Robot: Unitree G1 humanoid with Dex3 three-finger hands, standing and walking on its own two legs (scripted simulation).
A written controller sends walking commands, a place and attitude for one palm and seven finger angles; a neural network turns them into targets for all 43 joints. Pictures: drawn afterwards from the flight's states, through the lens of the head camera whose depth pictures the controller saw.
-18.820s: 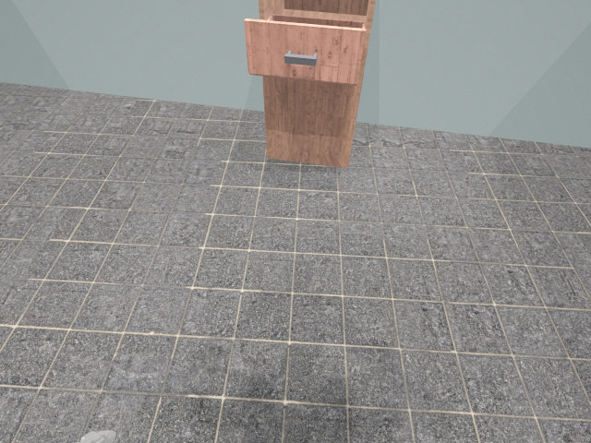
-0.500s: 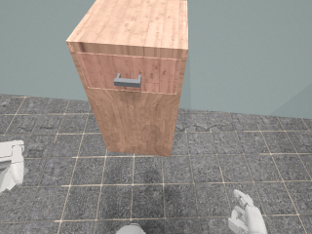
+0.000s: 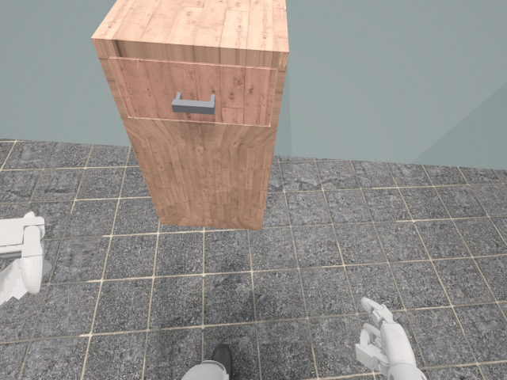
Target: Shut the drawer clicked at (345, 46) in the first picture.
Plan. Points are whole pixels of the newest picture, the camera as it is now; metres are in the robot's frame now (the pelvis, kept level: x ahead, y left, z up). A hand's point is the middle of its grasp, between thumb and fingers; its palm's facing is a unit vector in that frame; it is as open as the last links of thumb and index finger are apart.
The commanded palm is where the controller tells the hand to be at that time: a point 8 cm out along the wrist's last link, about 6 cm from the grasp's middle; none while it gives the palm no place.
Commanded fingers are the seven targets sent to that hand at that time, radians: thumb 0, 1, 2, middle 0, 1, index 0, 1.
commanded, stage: stop stepping back and stand still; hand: left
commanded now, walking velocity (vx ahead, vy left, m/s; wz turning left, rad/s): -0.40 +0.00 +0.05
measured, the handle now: (194, 101) +0.74 +0.22 -0.05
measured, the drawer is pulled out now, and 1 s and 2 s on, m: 0.00 0.00 0.00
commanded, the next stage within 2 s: let the arm hang, fingers relaxed in 0.94 s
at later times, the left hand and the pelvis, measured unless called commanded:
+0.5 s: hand out of the picture +0.16 +0.26 +0.18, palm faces +0.33 -0.82 -0.46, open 3.3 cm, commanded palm +0.10 +0.31 +0.19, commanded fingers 0.00 0.90 0.90 -1.40 -1.60 -1.40 -1.60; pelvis -0.02 +0.02 +0.00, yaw +2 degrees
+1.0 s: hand out of the picture +0.15 +0.30 +0.17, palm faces +0.37 -0.79 -0.49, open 3.2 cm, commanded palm +0.10 +0.34 +0.19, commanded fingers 0.00 0.90 0.90 -1.40 -1.60 -1.40 -1.60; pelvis -0.02 +0.05 +0.01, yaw +2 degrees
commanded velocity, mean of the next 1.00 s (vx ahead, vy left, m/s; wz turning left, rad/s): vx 0.02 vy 0.01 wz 0.00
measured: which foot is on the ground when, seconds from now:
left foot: down 0.00-0.46, up 0.48-0.58, down 0.60-1.00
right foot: down 0.00-0.68, up 0.70-0.82, down 0.84-1.00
